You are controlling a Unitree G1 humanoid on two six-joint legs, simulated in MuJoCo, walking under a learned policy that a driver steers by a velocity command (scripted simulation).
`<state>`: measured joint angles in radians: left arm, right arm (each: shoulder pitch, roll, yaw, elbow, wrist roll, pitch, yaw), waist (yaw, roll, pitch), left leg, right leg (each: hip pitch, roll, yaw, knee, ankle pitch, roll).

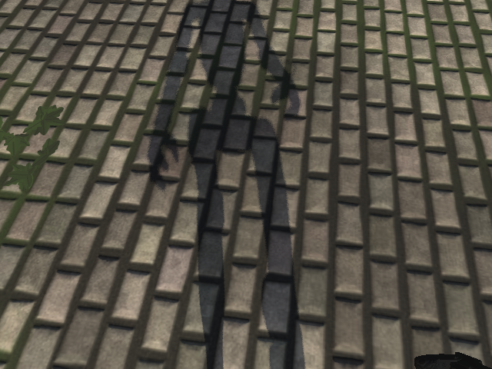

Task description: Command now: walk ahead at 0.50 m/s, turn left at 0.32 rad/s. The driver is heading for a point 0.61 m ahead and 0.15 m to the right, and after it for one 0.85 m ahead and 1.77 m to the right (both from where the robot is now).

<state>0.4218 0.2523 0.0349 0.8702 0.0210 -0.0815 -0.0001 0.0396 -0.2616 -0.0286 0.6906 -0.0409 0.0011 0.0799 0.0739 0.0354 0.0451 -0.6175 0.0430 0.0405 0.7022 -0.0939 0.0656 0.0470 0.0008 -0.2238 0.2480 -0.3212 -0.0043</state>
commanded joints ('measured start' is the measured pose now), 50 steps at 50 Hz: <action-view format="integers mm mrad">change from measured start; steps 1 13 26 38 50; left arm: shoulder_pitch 40 15 -379 -159 -35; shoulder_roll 163 55 19 124 178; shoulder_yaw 31 29 9 64 74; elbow -11 -8 -154 -75 -73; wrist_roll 1 5 18 -20 -13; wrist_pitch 3 70 66 50 73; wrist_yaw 7 -31 -66 0 14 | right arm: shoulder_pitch -58 231 389 258 34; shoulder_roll -46 -65 -99 -84 -81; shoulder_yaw -5 -23 -33 -25 -9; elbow -75 107 215 82 -19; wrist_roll -10 23 19 0 20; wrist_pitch -19 -101 -97 -75 -28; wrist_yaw -12 -79 -107 -82 -91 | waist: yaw -31 -45 -114 -96 -14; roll -127 45 23 -9 -117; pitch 22 -29 69 -28 -86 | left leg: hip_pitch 116 473 693 33 41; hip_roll -60 192 219 67 -30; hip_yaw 54 -105 155 -79 -55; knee -99 -541 -499 511 72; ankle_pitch -96 150 437 -227 -37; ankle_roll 48 90 66 -77 -112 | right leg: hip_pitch -16 -576 -687 -182 -106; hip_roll -273 -88 -52 -179 -91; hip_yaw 89 262 110 530 491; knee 15 890 416 4 170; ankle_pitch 761 74 258 513 905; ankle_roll -122 -37 -88 -299 -187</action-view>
